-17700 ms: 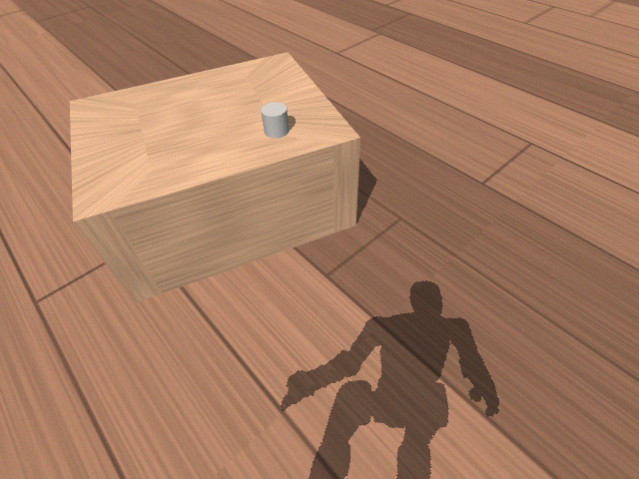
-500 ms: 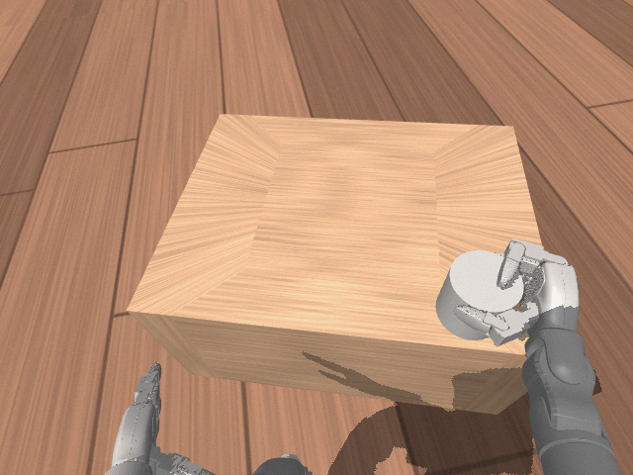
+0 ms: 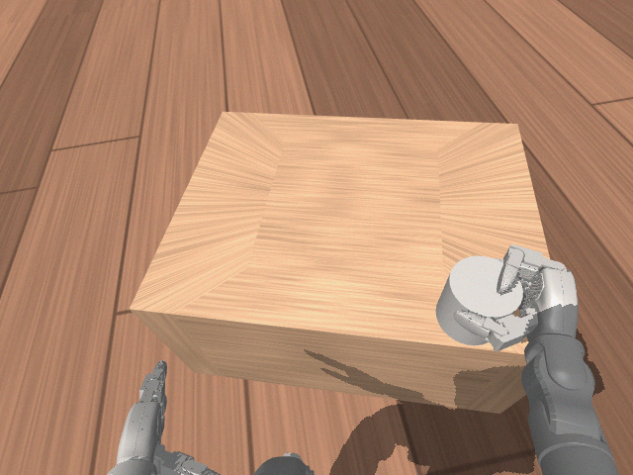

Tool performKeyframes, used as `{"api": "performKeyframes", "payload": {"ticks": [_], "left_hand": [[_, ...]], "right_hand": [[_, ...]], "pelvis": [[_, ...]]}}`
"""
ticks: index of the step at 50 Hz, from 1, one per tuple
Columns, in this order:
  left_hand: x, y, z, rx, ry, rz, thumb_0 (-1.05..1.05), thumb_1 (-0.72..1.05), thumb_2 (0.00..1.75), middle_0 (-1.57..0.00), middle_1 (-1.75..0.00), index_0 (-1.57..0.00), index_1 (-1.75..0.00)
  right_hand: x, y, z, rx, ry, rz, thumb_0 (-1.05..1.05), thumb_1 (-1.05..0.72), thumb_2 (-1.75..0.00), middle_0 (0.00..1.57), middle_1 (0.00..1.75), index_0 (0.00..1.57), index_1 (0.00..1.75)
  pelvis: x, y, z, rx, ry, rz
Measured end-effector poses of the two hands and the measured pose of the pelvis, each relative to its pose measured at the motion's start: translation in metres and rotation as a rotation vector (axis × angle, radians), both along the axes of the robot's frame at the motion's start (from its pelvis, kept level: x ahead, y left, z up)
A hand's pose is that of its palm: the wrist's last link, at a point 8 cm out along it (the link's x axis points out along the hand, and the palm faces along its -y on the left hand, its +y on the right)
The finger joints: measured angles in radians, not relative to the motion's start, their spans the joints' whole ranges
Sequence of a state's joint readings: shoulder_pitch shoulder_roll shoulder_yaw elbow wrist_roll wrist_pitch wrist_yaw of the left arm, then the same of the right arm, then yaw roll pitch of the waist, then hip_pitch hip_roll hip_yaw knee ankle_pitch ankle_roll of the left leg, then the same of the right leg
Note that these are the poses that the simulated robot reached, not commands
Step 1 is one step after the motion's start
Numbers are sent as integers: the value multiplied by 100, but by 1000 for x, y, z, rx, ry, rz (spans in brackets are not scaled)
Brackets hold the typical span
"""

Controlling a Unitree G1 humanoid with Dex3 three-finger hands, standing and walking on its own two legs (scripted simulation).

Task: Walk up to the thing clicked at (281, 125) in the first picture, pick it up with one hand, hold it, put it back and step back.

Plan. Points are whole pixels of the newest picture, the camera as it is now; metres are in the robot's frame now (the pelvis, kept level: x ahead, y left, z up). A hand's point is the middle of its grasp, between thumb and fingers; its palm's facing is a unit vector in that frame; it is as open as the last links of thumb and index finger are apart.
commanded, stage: hold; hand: right
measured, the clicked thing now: (475, 301) +0.34 -0.16 +0.00
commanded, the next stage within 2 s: crouch in 0.80 s
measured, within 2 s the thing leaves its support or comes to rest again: neither
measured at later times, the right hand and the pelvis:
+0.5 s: hand (499, 284) +0.34 -0.17 +0.05, palm faces +0.14 +0.99 +0.01, open 7.4 cm; pelvis +0.00 +0.00 +0.00, yaw +0 degrees
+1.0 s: hand (493, 285) +0.33 -0.16 +0.05, palm faces +0.11 +0.99 +0.01, open 7.5 cm; pelvis -0.01 +0.00 +0.00, yaw +0 degrees
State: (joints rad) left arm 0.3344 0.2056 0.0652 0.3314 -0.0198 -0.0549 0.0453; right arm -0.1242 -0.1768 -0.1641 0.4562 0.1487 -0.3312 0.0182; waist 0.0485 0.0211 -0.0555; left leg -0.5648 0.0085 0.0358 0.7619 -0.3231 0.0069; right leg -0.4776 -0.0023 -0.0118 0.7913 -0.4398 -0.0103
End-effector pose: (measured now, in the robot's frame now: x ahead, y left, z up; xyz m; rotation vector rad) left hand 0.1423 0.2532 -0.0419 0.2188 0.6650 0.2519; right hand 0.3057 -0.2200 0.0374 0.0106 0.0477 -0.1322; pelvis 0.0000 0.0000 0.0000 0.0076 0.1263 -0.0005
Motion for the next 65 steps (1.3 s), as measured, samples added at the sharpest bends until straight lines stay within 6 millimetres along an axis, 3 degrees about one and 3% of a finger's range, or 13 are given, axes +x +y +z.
{"api": "performKeyframes", "payload": {"ticks": [9,17,23,30,42,51,59,65], "left_hand": [[3,-4,0,-9,-15,-9,-1,-54,6,-5,-6,-5,-6],[-1,-3,-2,-8,-5,-3,-1,-54,6,-6,-6,-5,-6],[-5,5,3,12,-12,12,-1,-54,6,-5,-6,-5,-6],[-7,-4,-3,-16,4,1,-1,-54,6,-5,-6,-5,-5],[-10,1,-1,12,1,12,-1,-53,5,-5,-6,-5,-5],[-8,-12,-5,-19,-4,-5,-1,-53,6,-5,-6,-5,-5],[-8,-7,-3,2,0,4,-1,-52,5,-5,-6,-5,-5],[-6,4,2,72,-16,-7,-1,-52,5,-5,-6,-5,-5]], "right_hand": [[1,-8,10,-11,-36,-20,-2,55,-98,53,109,136,148],[4,3,1,5,1,14,-2,55,-97,53,108,135,147],[3,1,6,3,-24,-3,-2,54,-97,53,108,135,147],[0,-2,11,-15,-34,-1,-2,55,-97,53,108,135,147],[-4,-2,-1,5,-8,-11,-2,55,-96,54,108,133,145],[2,5,9,1,-37,12,-2,55,-97,54,108,134,145],[9,-3,-14,8,24,-23,-2,57,-97,56,109,133,145],[26,-4,-36,15,33,-22,-1,58,-97,57,108,130,142]], "pelvis": [[1,0,0,2,-4,-6],[-1,-2,-1,-1,3,-2],[-2,-1,0,-1,-6,1],[-7,-1,-1,1,-10,0],[-10,-1,-2,0,-6,-1],[-7,-5,-1,4,-4,-1],[-8,-4,-5,1,16,-1],[-12,-4,-14,2,65,-2]]}}
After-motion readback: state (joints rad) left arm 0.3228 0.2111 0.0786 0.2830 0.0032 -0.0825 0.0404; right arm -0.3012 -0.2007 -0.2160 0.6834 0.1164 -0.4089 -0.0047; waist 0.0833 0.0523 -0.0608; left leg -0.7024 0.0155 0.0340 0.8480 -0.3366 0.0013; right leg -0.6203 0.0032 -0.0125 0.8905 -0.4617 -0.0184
